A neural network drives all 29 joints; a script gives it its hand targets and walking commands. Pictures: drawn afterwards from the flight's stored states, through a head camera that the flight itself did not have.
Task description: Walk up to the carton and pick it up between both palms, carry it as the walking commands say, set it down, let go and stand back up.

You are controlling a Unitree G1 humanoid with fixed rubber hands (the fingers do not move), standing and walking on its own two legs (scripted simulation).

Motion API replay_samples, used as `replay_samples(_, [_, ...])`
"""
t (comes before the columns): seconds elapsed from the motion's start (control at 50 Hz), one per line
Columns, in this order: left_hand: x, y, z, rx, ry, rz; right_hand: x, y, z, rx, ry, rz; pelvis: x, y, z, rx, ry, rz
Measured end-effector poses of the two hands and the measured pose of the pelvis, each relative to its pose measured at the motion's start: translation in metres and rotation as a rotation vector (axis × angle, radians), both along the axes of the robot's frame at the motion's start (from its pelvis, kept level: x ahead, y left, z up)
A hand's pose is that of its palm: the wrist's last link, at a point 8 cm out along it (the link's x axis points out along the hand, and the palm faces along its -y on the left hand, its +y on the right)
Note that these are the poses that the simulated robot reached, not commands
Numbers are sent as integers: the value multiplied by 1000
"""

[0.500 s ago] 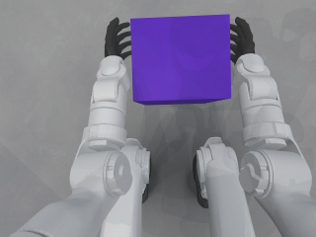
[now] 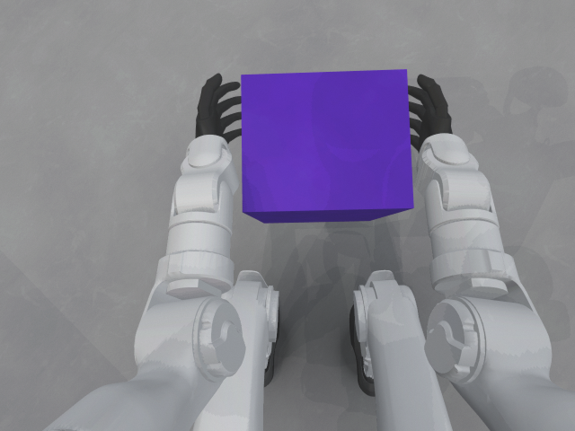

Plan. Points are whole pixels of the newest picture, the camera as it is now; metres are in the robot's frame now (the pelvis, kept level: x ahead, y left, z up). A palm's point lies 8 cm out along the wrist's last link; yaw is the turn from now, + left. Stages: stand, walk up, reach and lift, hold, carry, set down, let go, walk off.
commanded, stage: reach and lift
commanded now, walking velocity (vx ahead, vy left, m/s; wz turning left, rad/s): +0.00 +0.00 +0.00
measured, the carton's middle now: (319, 163) +0.47 -0.01 -0.14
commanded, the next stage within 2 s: none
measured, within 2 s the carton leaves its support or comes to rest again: neither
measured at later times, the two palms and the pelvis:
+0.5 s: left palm (188, 126) +0.47 +0.13 +0.01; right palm (453, 126) +0.46 -0.15 +0.00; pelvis +0.02 +0.00 +0.06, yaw +0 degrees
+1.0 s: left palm (152, 109) +0.45 +0.14 +0.09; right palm (486, 108) +0.45 -0.14 +0.08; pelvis +0.04 +0.00 +0.13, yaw +0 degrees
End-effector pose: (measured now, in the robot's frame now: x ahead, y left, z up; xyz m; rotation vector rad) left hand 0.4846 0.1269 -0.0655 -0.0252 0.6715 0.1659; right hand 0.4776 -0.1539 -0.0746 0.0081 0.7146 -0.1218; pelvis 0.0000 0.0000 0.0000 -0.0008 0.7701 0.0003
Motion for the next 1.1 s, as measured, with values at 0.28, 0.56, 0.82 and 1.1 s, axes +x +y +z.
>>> replay_samples(0.28, [-9, 3, 43, -2, -1, 2, -9, 3, 43, 2, 0, -3, 9, 2, 33, -5, -27, 0])
replay_samples(0.56, [-17, 6, 86, -7, -4, 8, -18, 6, 85, 9, -3, -8, 20, 3, 67, -9, -69, 1])
replay_samples(0.82, [-26, 9, 126, -9, -3, 12, -26, 9, 124, 13, -1, -12, 32, 3, 103, -9, -115, 0])
replay_samples(1.1, [-36, 11, 167, -12, -1, 14, -36, 11, 167, 11, 1, -13, 45, 3, 143, -8, -174, -2])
